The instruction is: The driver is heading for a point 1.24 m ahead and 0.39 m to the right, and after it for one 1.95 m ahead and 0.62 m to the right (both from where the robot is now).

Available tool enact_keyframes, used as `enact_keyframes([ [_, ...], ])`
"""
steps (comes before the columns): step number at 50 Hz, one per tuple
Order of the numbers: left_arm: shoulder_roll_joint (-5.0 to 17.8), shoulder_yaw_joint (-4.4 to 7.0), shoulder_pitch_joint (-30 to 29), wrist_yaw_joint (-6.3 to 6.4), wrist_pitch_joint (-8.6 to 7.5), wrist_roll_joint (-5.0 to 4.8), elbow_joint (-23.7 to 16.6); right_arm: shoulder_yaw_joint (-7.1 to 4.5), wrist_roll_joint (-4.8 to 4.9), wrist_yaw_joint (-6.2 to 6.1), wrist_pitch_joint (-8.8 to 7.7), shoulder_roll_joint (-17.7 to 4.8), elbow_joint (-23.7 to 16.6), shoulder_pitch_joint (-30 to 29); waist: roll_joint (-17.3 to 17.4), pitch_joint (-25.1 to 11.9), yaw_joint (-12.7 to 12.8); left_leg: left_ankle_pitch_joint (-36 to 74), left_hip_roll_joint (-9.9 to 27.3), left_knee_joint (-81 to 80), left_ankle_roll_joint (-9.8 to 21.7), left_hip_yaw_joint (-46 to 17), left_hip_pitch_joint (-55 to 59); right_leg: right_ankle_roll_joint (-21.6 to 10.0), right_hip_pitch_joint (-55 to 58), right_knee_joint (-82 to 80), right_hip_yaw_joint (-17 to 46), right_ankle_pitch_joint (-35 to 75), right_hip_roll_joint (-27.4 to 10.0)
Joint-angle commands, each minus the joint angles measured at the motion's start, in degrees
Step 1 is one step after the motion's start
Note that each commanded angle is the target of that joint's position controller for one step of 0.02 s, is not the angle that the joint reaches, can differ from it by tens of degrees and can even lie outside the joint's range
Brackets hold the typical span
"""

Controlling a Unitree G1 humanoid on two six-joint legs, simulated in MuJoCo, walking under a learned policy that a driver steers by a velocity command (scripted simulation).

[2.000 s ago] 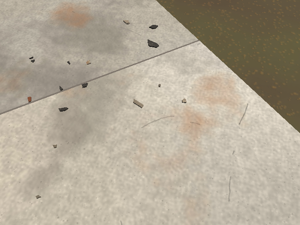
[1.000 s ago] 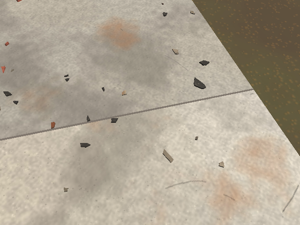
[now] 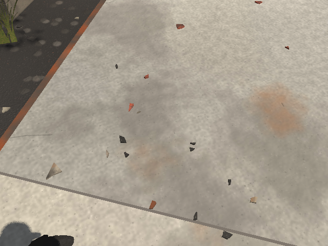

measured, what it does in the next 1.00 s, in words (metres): walks ahead: right foot, then left foot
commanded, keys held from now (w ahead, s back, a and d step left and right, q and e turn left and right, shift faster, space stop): w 0.50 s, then w+e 0.50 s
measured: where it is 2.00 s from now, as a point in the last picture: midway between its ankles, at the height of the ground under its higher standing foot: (201, 126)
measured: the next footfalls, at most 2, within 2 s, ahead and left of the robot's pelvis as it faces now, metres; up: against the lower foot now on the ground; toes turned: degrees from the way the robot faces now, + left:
right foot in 0.10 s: +0.25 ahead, -0.14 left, +0.00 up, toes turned +1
left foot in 0.64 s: +0.53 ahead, +0.11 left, +0.00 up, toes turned -1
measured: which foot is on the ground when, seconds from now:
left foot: down 0.00-0.12, up 0.14-0.62, down 0.64-1.00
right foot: up 0.00-0.08, down 0.10-0.64, up 0.66-1.00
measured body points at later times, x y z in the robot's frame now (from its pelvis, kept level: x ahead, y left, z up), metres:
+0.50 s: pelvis +0.28 -0.04 +0.00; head +0.31 -0.05 +0.45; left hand +0.28 +0.24 -0.12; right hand +0.50 -0.27 -0.08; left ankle +0.45 +0.13 -0.69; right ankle +0.21 -0.14 -0.74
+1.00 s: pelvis +0.55 +0.00 +0.00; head +0.57 -0.01 +0.45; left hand +0.77 +0.23 -0.10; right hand +0.53 -0.29 -0.12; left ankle +0.49 +0.11 -0.74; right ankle +0.68 -0.18 -0.69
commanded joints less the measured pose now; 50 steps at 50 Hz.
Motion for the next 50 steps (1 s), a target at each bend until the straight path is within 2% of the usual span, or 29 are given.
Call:
enact_keyframes([
  [1,5.84,1.56,-6.05,-0.70,-1.23,-0.32,-5.49,-2.70,0.25,-0.34,-0.29,-9.55,-0.95,2.82,6.86,1.08,-0.46,14.28,17.04,-3.04,7.86,-9.62,-1.31,-2.13,4.02,-3.85,-0.60,-1.75,1.46],
  [3,6.55,1.97,-4.22,-0.89,-1.35,-0.29,-5.43,-2.89,0.13,-0.51,0.31,-9.84,-0.22,2.89,8.13,0.78,0.84,20.05,18.44,-0.39,6.81,-10.88,2.32,-3.93,5.76,-4.97,-1.30,-7.51,2.12],
  [4,7.26,2.47,-0.92,-0.77,-1.47,-0.20,-4.73,-2.87,0.14,-0.54,0.59,-9.88,-0.25,1.96,8.46,-0.81,2.93,27.78,17.44,3.32,5.87,-10.09,2.89,-5.20,10.62,-6.48,-2.87,-9.21,3.45],
  [5,9.07,3.53,5.81,-0.44,-1.57,0.02,-2.95,-2.36,-0.15,-0.53,0.80,-8.72,-0.37,1.57,7.33,-5.62,6.29,34.92,14.24,11.74,4.40,-7.59,1.78,-7.12,20.61,-7.17,-3.66,-7.59,3.82],
  [6,12.12,4.32,15.46,-0.11,-1.62,0.67,-1.76,-1.26,-1.10,-0.68,0.89,-6.50,-1.66,1.57,3.14,-14.68,10.18,26.46,10.61,27.22,2.17,-4.64,-6.47,-11.04,36.81,-4.68,5.09,-4.86,-4.46],
  [7,16.05,5.65,20.85,-0.35,-0.98,0.65,0.33,0.02,0.07,-0.52,-0.01,-1.95,-1.78,9.94,-13.43,-22.60,7.82,-5.19,1.11,48.42,-2.84,0.27,-28.40,-20.44,57.19,-9.28,30.87,-18.44,-16.34],
  [8,10.60,4.24,21.70,-0.73,-0.78,-0.98,0.65,-0.42,0.44,-0.44,-0.57,-5.88,-1.31,7.66,-11.03,-21.06,9.64,-16.52,2.13,54.74,-3.01,-4.52,-36.64,-19.84,57.64,-15.99,40.19,-30.79,-17.21],
  [9,8.23,3.45,17.91,-0.45,-0.51,-0.95,0.14,-1.36,1.27,-0.29,-0.82,-8.96,-2.55,1.39,-5.64,-12.24,10.11,-12.17,5.18,56.57,-2.76,-3.80,-40.29,-17.25,50.86,-17.09,32.37,-32.27,-15.65],
  [10,7.50,3.05,14.23,-0.22,-0.11,-0.20,-0.62,-1.09,0.82,-0.38,-1.02,-8.51,-3.61,-2.69,-0.94,-7.61,8.87,-7.64,7.99,54.54,-2.68,-1.04,-39.28,-15.74,43.36,-17.88,25.79,-27.24,-13.31],
  [11,6.60,2.68,12.09,-0.22,0.03,0.24,-0.61,-1.17,-0.08,-0.32,-1.21,-7.82,-4.24,-4.86,0.22,-3.53,7.57,-4.58,9.72,50.74,-2.91,-0.06,-38.44,-15.83,36.97,-19.43,21.55,-21.11,-11.34],
  [12,5.58,2.26,11.01,-0.14,-0.22,0.74,-0.70,-1.33,-0.41,-0.27,-1.09,-7.17,-4.05,-4.18,-1.16,-3.04,5.87,-2.23,11.41,47.99,-3.01,-0.10,-35.24,-15.28,33.38,-20.62,18.34,-16.36,-9.55],
  [13,5.18,2.14,10.56,-0.17,-0.34,0.67,-0.61,-1.19,-0.29,-0.18,-0.81,-6.17,-3.52,-2.87,-2.33,-3.11,4.98,-1.28,11.77,46.26,-3.38,0.40,-33.05,-15.31,31.51,-21.81,16.00,-13.39,-8.27],
  [16,6.61,2.55,11.43,0.05,-0.76,-0.26,0.65,-0.58,-0.66,-0.27,-0.15,-3.95,-3.63,-3.62,-2.14,-2.17,4.33,0.85,12.63,39.93,-4.86,2.08,-33.24,-16.67,28.90,-24.46,10.76,-6.11,-7.86],
  [22,8.86,3.09,15.14,0.82,0.23,-0.92,3.25,0.41,-0.50,0.47,-1.11,-1.95,-5.81,-14.74,-1.04,0.29,7.96,18.39,11.39,19.03,-5.77,4.36,-31.09,-14.26,29.34,-25.98,2.59,-3.37,-5.26],
  [25,9.41,3.23,18.39,0.92,0.93,-1.23,5.08,0.38,0.05,1.28,-1.58,-2.22,-7.16,-19.51,-1.05,1.48,9.58,20.23,10.22,14.10,-5.14,4.85,-30.26,-13.95,32.39,-24.89,2.86,-3.91,-6.99],
  [27,9.53,3.36,19.76,1.14,1.67,-1.52,6.10,0.11,0.10,1.86,-2.01,-2.86,-8.32,-21.77,-1.12,2.35,9.34,17.28,9.58,11.38,-4.08,4.06,-30.30,-13.39,35.27,-22.65,4.82,-2.42,-8.58],
  [29,10.56,3.80,19.36,1.55,2.32,-1.59,6.42,-0.47,-0.02,2.14,-2.48,-4.29,-8.06,-19.98,-1.89,1.45,7.33,13.47,8.65,9.13,-2.91,3.96,-26.56,-12.40,37.24,-19.44,6.49,1.03,-9.56],
  [30,11.21,3.99,18.17,1.71,2.56,-1.62,6.25,-1.10,-0.15,2.01,-2.69,-5.44,-7.13,-16.37,-2.26,-0.45,4.84,12.35,7.53,7.63,-2.02,4.94,-20.71,-11.61,36.75,-15.57,6.14,6.97,-8.85],
  [31,10.36,3.61,17.56,1.75,2.67,-1.40,6.04,-2.35,-0.38,1.55,-2.77,-7.69,-4.92,-9.01,-1.39,-5.32,1.05,13.11,6.88,6.39,-0.52,5.87,-9.32,-10.11,34.14,-7.36,4.25,11.91,-6.00],
  [32,7.29,2.38,16.78,1.71,2.46,-0.37,4.59,-3.54,-1.30,0.88,-2.69,-11.16,-3.19,0.98,1.61,-13.90,-3.34,14.18,14.35,9.59,2.67,-0.79,7.70,-7.93,24.56,7.40,2.18,3.08,-2.73],
  [33,0.53,0.36,24.15,1.59,1.51,-0.36,3.21,-4.73,-1.96,0.56,-2.03,-16.31,-2.18,5.59,16.33,-22.72,-0.98,6.47,29.26,7.05,10.68,-24.52,28.51,-3.70,2.59,28.58,-2.21,-27.95,6.20],
  [34,4.72,1.24,23.18,1.44,0.79,-1.77,4.17,-3.57,-1.36,0.60,-1.70,-11.27,-2.02,6.43,16.53,-24.13,-2.59,-3.03,30.50,0.78,12.11,-34.22,27.02,-3.36,-4.12,37.11,4.01,-39.07,5.55],
  [35,8.76,2.59,18.22,1.38,0.64,-2.90,2.89,-2.56,-0.93,0.45,-1.69,-8.37,-1.91,2.85,12.40,-14.45,-2.47,-4.68,28.52,-0.80,9.54,-25.85,19.81,-3.56,-7.89,39.72,4.13,-35.00,2.80],
  [37,7.83,2.85,13.34,1.59,1.10,-1.89,1.72,-1.48,-1.07,0.55,-1.92,-4.96,-1.64,-3.84,8.30,-5.65,0.60,2.17,24.10,-4.49,7.29,-13.84,5.88,-3.18,-5.50,35.91,2.32,-26.88,-1.11],
  [38,7.02,3.12,14.08,1.60,1.85,-1.68,1.94,-1.16,-1.48,0.64,-2.38,-3.72,-1.41,-5.94,9.21,-3.85,2.51,5.46,22.42,-6.62,6.55,-9.40,1.10,-2.98,-2.41,33.96,2.81,-24.32,-2.56],
  [40,4.39,2.85,15.55,1.50,3.30,-1.86,2.22,-1.49,-1.55,0.69,-3.19,-3.72,-0.52,-7.85,8.87,-2.29,4.39,10.40,21.75,-9.83,6.82,-3.96,-3.92,-2.32,0.85,32.41,2.45,-22.17,-3.25],
  [43,3.40,2.85,12.77,1.57,4.31,-1.39,0.49,-2.26,-1.74,0.31,-3.81,-5.56,1.21,-7.95,6.43,-0.10,4.91,16.49,21.89,-11.86,7.30,2.46,-4.75,-1.33,-2.16,27.50,3.03,-16.32,-3.68],
  [47,2.16,2.30,6.78,0.15,3.68,-1.34,-1.43,-2.73,-1.56,-0.42,-3.20,-7.45,2.74,-6.98,5.24,1.26,2.96,19.37,19.89,-12.29,5.69,10.75,-2.97,-1.84,-1.01,13.86,0.16,-4.49,-2.86],
  [50,1.56,1.85,0.59,-0.91,3.54,-1.24,-4.00,-3.24,-0.91,-0.70,-2.36,-9.12,4.28,-3.96,4.13,3.00,0.48,19.75,21.28,-11.82,5.14,13.43,1.03,-3.01,-1.31,7.00,-2.65,-3.14,-2.16],
])
Keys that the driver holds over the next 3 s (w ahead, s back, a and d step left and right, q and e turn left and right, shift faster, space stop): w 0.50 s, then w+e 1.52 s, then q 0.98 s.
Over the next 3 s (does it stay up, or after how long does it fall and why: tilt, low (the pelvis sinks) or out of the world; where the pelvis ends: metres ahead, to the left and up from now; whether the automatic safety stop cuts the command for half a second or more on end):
stays up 1.20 -0.38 0.00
